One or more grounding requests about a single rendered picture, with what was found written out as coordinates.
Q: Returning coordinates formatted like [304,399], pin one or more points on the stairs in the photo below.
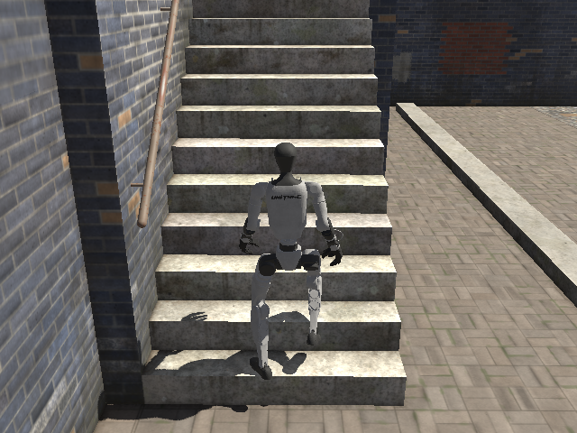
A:
[261,73]

